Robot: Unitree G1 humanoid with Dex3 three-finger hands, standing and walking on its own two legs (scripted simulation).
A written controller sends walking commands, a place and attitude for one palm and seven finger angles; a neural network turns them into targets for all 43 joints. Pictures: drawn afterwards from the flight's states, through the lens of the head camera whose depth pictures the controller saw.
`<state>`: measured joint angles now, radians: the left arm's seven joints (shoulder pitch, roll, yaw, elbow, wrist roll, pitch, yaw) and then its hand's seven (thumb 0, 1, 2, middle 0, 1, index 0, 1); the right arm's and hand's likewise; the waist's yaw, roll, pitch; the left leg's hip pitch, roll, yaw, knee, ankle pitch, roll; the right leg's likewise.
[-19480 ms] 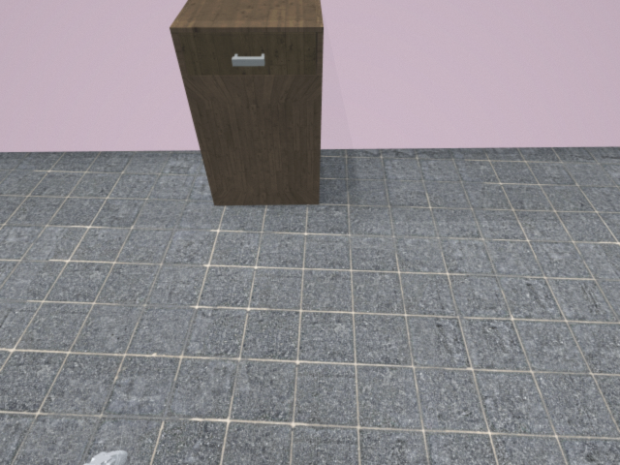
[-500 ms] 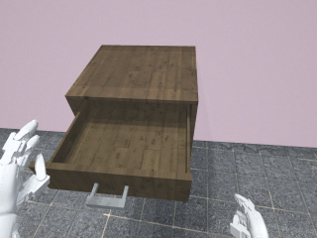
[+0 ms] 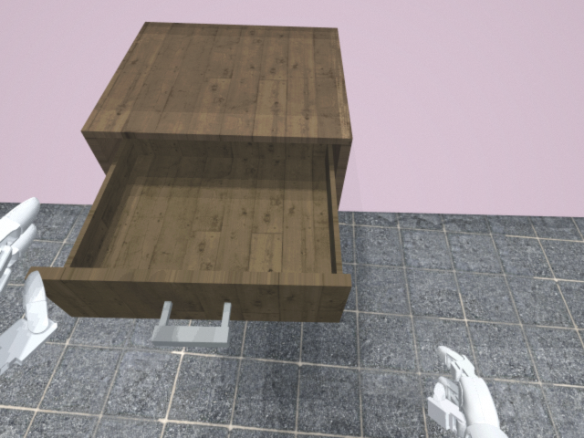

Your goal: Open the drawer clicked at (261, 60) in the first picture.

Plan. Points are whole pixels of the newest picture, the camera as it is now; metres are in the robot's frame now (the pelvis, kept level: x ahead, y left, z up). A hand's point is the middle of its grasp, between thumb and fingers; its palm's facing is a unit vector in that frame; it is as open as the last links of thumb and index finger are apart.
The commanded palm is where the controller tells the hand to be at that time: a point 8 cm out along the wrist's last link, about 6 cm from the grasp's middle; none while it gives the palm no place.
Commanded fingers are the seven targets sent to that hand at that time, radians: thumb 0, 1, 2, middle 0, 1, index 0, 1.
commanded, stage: step back with the hand held close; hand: left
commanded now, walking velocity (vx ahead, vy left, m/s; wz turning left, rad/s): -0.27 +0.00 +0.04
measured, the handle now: (194, 322) +0.28 +0.17 -0.06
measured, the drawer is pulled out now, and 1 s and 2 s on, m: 0.30 0.30 0.30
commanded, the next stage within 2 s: stop stepping back and stand still in 0.94 s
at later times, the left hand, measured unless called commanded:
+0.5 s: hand (6, 375) +0.15 +0.25 +0.16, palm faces +0.36 -0.80 -0.48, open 7.4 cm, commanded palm +0.08 +0.28 +0.18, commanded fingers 0.00 0.90 0.90 -0.20 -0.30 -0.20 -0.30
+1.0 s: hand out of the picture +0.07 +0.21 +0.15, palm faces +0.27 -0.84 -0.47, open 7.4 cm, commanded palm -0.01 +0.26 +0.18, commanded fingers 0.00 0.90 0.90 -0.20 -0.30 -0.20 -0.30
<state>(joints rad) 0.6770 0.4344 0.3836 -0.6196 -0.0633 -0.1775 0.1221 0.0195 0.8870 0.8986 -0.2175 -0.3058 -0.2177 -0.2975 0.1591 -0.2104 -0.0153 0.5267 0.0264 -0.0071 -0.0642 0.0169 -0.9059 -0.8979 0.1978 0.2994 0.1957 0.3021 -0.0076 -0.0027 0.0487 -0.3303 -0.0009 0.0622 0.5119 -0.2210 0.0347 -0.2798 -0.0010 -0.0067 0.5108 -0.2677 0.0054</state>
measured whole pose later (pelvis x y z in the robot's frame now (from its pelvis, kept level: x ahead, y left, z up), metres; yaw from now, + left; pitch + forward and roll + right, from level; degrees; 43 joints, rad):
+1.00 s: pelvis -0.14 -0.02 +0.00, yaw +0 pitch +3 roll +1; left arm 0.65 0.44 0.38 -0.67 -0.06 -0.19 0.14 0.02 0.89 0.90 -0.22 -0.31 -0.22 -0.30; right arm 0.11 -0.18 -0.02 0.58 0.00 -0.07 -0.05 0.02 -0.91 -0.90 0.20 0.30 0.19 0.30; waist -0.02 -0.08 0.07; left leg -0.33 0.00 0.04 0.51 -0.24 0.01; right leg -0.40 0.00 -0.02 0.73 -0.43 0.01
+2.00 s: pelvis -0.25 -0.04 -0.01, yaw +6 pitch +1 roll +1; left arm 0.25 0.25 0.12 0.33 0.02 0.03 0.04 0.01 0.90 0.90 -0.20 -0.30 -0.20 -0.29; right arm 0.18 -0.20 0.02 0.76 -0.04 -0.03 0.01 0.01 -0.90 -0.90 0.20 0.30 0.20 0.30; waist -0.03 -0.01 0.00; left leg -0.31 -0.05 0.00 0.56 -0.26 0.04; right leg -0.39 -0.01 0.04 0.85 -0.46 0.00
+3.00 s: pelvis -0.24 -0.04 +0.01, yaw +4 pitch -2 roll +0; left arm 0.29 0.13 0.02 1.13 0.01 0.00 0.03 0.01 0.91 0.90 -0.20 -0.30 -0.20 -0.29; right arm 0.31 -0.10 -0.01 1.12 -0.01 0.00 -0.04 0.01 -0.91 -0.90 0.20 0.30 0.19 0.30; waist -0.01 0.00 0.06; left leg -0.18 -0.01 0.01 0.44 -0.23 0.02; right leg -0.15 0.03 0.05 0.43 -0.24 -0.01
